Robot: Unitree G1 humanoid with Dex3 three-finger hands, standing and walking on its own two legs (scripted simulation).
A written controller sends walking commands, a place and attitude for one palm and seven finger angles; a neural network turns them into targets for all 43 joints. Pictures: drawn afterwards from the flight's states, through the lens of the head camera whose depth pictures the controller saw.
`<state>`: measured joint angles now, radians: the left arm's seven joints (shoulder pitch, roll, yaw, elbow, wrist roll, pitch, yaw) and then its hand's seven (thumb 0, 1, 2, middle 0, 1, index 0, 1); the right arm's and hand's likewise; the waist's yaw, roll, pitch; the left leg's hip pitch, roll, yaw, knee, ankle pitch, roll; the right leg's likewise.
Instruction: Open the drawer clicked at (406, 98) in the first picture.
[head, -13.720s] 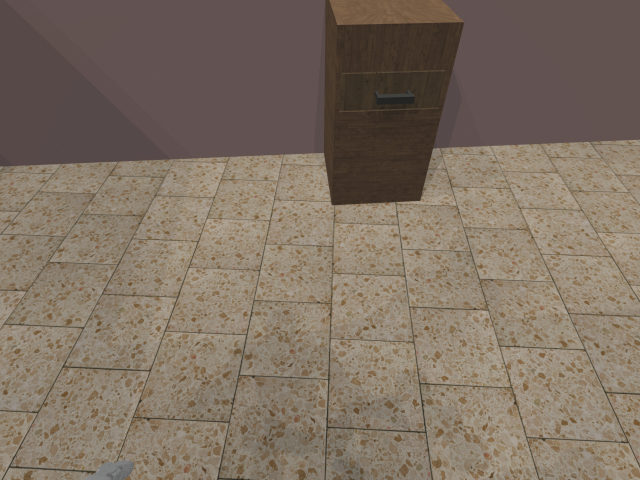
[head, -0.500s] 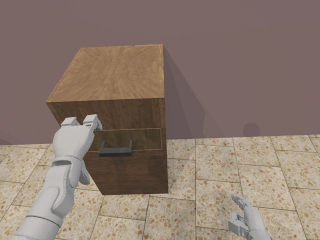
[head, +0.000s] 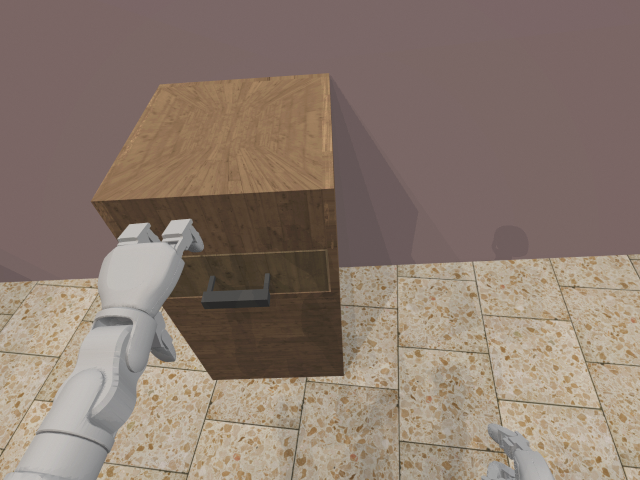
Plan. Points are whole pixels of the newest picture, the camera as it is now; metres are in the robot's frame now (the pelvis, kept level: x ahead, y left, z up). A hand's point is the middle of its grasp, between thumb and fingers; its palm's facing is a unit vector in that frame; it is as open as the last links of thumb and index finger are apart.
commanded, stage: move the hooked fingers above the handle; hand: left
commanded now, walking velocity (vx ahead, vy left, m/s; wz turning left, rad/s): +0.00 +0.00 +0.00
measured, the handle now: (238, 289) +0.51 +0.27 -0.21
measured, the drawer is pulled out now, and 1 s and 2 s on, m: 0.00 0.00 0.00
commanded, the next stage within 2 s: none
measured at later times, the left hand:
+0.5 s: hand (180, 305) +0.33 +0.26 +0.01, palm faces -0.05 -0.02 -1.00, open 13.9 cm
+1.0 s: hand (205, 302) +0.39 +0.26 -0.07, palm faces -0.11 -0.01 -0.99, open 13.8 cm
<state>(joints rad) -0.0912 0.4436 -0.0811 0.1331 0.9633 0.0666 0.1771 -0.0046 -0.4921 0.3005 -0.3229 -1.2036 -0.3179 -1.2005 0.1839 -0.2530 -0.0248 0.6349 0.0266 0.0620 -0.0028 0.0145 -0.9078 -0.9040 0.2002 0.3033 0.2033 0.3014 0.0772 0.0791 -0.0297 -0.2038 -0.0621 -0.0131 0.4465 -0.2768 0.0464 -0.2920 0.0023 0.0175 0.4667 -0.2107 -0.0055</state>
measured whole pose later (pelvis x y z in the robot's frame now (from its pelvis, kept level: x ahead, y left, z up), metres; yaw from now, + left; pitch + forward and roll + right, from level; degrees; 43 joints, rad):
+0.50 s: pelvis +0.01 -0.03 -0.01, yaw +0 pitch +9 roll +0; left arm -0.20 0.47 0.00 0.49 1.01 -0.04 0.25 0.00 -0.49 0.30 -0.32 -1.20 -0.32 -1.20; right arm 0.19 -0.26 -0.05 0.63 0.02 0.06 -0.03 0.01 -0.91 -0.90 0.20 0.30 0.20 0.30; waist 0.04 0.04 -0.08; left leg -0.41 -0.03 -0.02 0.60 -0.35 0.01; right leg -0.49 0.04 0.00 0.60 -0.27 -0.04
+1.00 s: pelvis -0.01 -0.01 -0.05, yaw -1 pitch +20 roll -1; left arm -0.50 0.49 0.04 0.95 1.10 -0.14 0.42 0.00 -0.49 0.30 -0.32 -1.20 -0.32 -1.20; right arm 0.30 -0.26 -0.06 0.69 -0.02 0.07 0.00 0.01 -0.91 -0.90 0.20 0.30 0.21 0.30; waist -0.06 0.04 -0.16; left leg -0.79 -0.04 0.00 0.88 -0.44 0.04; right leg -0.86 0.03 0.01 0.84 -0.33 -0.01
